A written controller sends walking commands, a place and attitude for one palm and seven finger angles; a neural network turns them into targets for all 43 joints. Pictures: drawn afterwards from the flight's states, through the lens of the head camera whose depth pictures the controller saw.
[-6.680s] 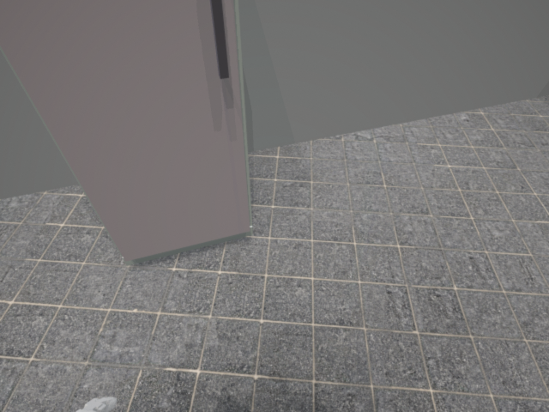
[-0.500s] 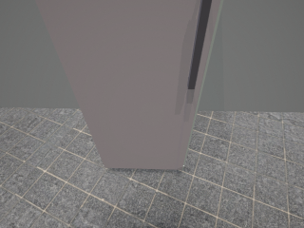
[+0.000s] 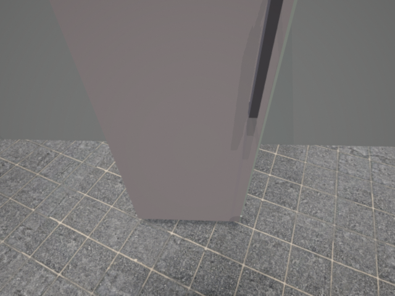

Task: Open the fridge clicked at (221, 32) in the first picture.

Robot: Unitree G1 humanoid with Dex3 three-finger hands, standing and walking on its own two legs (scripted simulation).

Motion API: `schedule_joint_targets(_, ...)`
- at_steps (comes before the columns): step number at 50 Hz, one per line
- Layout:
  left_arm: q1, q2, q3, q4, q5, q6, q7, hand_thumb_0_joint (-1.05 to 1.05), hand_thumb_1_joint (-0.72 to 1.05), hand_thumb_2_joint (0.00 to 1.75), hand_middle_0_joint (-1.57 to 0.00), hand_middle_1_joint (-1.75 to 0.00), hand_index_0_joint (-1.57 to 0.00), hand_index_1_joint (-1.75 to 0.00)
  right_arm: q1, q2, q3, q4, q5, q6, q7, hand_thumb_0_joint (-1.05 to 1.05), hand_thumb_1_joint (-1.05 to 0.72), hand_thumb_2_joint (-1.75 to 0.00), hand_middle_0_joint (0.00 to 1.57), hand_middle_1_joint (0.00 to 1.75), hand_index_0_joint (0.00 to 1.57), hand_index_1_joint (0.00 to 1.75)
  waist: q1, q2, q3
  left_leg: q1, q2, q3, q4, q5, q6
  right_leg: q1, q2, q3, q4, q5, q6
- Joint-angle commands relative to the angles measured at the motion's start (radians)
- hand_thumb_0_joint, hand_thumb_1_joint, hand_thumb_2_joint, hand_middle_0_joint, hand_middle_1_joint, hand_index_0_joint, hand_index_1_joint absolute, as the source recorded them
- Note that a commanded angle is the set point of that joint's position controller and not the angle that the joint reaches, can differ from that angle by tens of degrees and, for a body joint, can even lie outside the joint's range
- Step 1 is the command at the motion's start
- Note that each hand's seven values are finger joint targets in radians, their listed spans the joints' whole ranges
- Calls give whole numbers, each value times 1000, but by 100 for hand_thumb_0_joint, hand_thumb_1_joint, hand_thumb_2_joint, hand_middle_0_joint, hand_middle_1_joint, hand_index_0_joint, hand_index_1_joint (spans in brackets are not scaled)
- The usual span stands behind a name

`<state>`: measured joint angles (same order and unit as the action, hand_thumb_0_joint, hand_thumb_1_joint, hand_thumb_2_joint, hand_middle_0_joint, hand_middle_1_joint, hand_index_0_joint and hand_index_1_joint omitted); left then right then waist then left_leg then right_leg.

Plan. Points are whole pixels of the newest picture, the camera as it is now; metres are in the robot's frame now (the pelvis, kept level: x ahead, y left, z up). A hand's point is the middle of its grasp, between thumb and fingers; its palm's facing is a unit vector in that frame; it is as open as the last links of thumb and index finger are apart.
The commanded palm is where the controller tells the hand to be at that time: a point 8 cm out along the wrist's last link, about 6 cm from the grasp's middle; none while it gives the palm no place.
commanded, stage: look again from close up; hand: right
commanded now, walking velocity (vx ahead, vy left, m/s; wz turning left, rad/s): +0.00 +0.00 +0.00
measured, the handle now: (262, 52) +0.59 -0.12 +0.23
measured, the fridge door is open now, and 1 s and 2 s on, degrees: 0 0 0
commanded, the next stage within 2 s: none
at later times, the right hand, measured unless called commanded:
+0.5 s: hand out of the picture +0.01 -0.17 -0.18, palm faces +0.01 +0.98 -0.18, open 7.4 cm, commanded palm none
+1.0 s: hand out of the picture +0.00 -0.17 -0.18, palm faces +0.02 +0.98 -0.18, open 7.4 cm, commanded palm none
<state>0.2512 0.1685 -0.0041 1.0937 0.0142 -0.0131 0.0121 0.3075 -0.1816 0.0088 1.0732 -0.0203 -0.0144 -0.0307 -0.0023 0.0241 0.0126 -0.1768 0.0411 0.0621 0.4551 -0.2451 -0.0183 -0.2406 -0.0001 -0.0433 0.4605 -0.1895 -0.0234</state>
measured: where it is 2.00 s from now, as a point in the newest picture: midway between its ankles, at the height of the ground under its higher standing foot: outside the picture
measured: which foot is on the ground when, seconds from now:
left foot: down 0.00-1.00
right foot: down 0.00-1.00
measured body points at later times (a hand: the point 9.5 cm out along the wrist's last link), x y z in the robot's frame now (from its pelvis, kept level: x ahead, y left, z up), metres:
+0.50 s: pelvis +0.01 +0.00 +0.00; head +0.01 -0.01 +0.45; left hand +0.02 +0.23 -0.15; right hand +0.01 -0.23 -0.16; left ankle +0.00 +0.13 -0.74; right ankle +0.04 -0.10 -0.74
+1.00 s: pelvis +0.01 +0.00 +0.00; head +0.01 -0.01 +0.45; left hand +0.02 +0.23 -0.15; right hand +0.00 -0.22 -0.16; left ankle +0.00 +0.13 -0.74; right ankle +0.04 -0.10 -0.74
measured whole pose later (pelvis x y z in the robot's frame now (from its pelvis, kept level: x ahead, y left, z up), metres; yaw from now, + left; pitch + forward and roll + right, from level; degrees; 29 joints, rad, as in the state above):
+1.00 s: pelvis +0.01 +0.00 +0.00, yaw +0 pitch -2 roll +0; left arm 0.27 0.15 -0.01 1.12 0.01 -0.01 0.02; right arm 0.33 -0.16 0.01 1.10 -0.02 -0.01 -0.03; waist 0.00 0.02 0.02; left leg -0.15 0.04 0.06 0.43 -0.25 -0.02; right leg -0.21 0.00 -0.05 0.43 -0.19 -0.02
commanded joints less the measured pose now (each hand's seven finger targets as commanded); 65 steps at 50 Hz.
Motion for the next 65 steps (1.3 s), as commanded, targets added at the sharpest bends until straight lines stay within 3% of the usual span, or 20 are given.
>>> schedule_joint_targets(1, 28, 126, 21, -36, -4, -13, 7, 0, 90, 90, -20, -30, -20, -30, 61, -108, -19, -26, 3, -9, -5, 0, -90, -90, 20, 30, 20, 30, -4, -33, 60, -44, 73, -89, -107, 0, 45, -27, -98, 114, -121, -15, -3)
schedule_joint_targets(8, 28, 123, 21, -29, -4, -13, 6, 0, 90, 90, -20, -30, -20, -30, 54, -108, -21, -28, 4, -9, -4, 0, -90, -90, 20, 30, 20, 30, -6, -24, 59, -41, 76, -89, -113, -7, 45, -26, -97, 108, -126, -20, -1)
schedule_joint_targets(13, 31, 125, 19, -23, -5, -16, 7, 0, 90, 90, -20, -30, -20, -30, 52, -111, -23, -28, 5, -12, -4, 0, -90, -90, 20, 30, 20, 30, -5, -19, 26, -16, 78, -87, -107, 38, 45, -3, -100, 103, -110, 48, -2)
schedule_joint_targets(17, 29, 119, 19, -17, -6, -14, 7, 0, 90, 90, -20, -30, -20, -30, 55, -107, -21, -24, 4, -12, -4, 0, -90, -90, 20, 30, 20, 30, -5, -24, 54, -29, 78, -89, -118, 24, 45, -10, -99, 99, -117, 31, -1)
schedule_joint_targets(22, 33, 116, 18, -13, -6, -16, 9, 0, 90, 90, -20, -30, -20, -30, 63, -104, -21, -17, 5, -13, -5, 0, -90, -90, 20, 30, 20, 30, -6, -17, 39, -16, 77, -88, -116, 52, 43, 5, -100, 97, -110, 65, -1)
schedule_joint_targets(25, 34, 113, 17, -11, -5, -13, 9, 0, 90, 90, -20, -30, -20, -30, 62, -97, -19, -13, 6, -10, -4, 0, -90, -90, 20, 30, 20, 30, -4, -37, 62, -33, 73, -86, -121, 7, 43, -6, -100, 103, -128, 8, 1)
schedule_joint_targets(40, 49, 108, 16, -8, -5, -15, 11, 0, 90, 90, -20, -30, -20, -30, 79, -82, -18, -4, 4, -8, -4, 0, -90, -90, 20, 30, 20, 30, -6, -39, 54, -24, 72, -80, -116, 14, 40, -2, -105, 111, -149, -17, -3)
schedule_joint_targets(47, 57, 100, 15, -5, -5, -16, 12, 0, 90, 90, -20, -30, -20, -30, 87, -77, -18, 1, 3, -10, -5, 0, -90, -90, 20, 30, 20, 30, -7, -18, 58, -21, 72, -78, -117, 35, 40, 2, -102, 102, -134, 31, -2)
schedule_joint_targets(55, 68, 89, 15, 0, -4, -14, 14, 0, 90, 90, -20, -30, -20, -30, 93, -63, -19, 6, 4, -7, -5, 0, -90, -90, 20, 30, 20, 30, -6, -34, 76, -37, 68, -78, -114, 9, 40, -5, -101, 108, -151, -22, -2)
schedule_joint_targets(65, 77, 76, 14, 5, -5, -14, 16, 0, 90, 90, -20, -30, -20, -30, 98, -58, -20, 6, 5, -11, -6, 0, -90, -90, 20, 30, 20, 30, -6, -7, 67, -35, 72, -81, -120, 26, 43, 9, -95, 91, -118, 46, 1)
